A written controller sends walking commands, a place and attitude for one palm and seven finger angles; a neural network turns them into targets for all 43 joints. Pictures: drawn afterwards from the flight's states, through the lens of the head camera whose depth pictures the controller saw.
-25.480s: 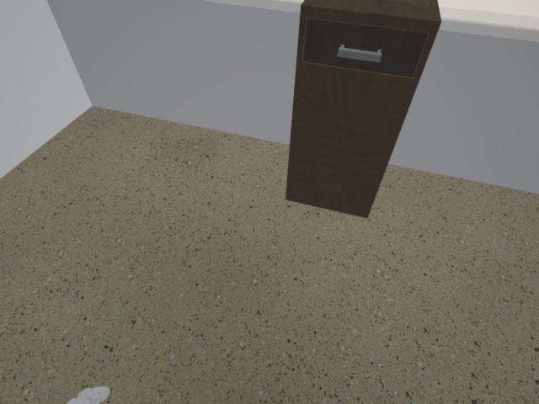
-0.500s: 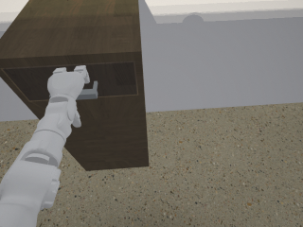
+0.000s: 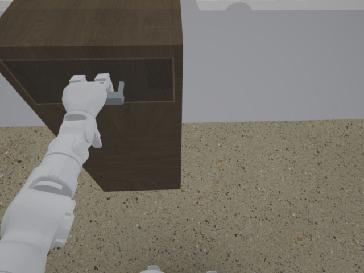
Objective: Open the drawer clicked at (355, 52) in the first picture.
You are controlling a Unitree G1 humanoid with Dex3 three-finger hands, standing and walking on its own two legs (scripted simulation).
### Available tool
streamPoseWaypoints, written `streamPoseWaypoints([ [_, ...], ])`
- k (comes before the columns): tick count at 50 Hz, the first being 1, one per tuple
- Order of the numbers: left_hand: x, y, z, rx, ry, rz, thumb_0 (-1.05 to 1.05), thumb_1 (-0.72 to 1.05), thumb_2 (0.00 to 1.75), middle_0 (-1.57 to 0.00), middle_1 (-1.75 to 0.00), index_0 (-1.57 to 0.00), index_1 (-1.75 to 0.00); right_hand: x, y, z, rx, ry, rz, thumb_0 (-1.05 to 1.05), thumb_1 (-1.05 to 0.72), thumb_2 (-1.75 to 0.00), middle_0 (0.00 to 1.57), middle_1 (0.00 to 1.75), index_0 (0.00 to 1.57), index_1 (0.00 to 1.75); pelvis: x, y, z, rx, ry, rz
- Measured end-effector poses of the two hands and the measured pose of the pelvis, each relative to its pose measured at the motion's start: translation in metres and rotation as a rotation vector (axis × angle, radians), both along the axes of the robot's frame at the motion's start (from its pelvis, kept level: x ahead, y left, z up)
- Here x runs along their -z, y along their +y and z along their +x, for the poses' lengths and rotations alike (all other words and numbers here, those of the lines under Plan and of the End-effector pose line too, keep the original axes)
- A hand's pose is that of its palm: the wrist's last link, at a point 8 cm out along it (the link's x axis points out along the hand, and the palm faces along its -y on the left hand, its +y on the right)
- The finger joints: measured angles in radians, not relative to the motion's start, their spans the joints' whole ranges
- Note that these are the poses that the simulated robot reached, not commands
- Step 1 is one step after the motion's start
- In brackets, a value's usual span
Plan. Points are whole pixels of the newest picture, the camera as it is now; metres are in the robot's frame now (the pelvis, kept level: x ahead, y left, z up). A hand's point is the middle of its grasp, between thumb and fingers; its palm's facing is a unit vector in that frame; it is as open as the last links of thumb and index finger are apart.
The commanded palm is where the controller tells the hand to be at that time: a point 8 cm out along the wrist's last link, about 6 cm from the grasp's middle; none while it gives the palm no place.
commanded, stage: lower the fingers behind the handle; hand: left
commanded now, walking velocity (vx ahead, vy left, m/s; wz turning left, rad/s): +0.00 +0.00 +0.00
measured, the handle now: (95, 92) +0.52 +0.20 +0.07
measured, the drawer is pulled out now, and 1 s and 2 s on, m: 0.00 0.00 0.09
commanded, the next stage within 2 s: close the thumb around the handle in 0.28 s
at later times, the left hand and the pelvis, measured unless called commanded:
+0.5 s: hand (92, 113) +0.47 +0.21 +0.04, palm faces -0.04 -0.04 -1.00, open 13.5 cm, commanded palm +0.46 +0.21 +0.10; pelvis -0.01 +0.01 +0.00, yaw -1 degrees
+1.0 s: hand (91, 112) +0.48 +0.21 +0.05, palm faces -0.05 -0.04 -1.00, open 5.7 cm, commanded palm +0.46 +0.21 +0.10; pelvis +0.00 +0.01 +0.01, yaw -1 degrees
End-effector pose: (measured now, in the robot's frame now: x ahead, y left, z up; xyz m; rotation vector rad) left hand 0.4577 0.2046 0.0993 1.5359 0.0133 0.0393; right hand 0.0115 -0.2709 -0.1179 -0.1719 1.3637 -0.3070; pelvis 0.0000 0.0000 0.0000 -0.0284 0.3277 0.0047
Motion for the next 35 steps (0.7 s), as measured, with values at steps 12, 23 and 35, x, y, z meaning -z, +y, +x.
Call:
streamPoseWaypoints([
  [12,-0.006,-0.004,-0.001,-0.045,0.074,0.015,0.0,-0.49,0.3,-0.33,-1.21,-0.34,-1.23,-0.006,0.017,0.005,0.02,-0.084,0.019,0.01,-0.91,-0.9,0.21,0.3,0.2,0.3,-0.005,0.002,-0.009,0.01,-0.034,0.0],
  [23,0.0,0.004,-0.003,0.016,0.067,-0.006,0.0,-0.47,0.31,-0.32,-1.2,-0.33,-1.21,-0.01,0.007,-0.016,0.031,-0.047,-0.03,0.01,-0.91,-0.9,0.21,0.3,0.2,0.3,-0.003,0.006,-0.011,0.022,-0.025,-0.003],
  [35,0.001,0.006,0.0,-0.005,0.035,-0.008,0.0,-0.05,0.49,-0.36,-1.25,-0.36,-1.26,-0.007,0.012,-0.011,0.033,-0.02,-0.011,0.01,-0.91,-0.9,0.2,0.3,0.2,0.3,-0.003,0.01,-0.002,0.02,-0.016,-0.007],
])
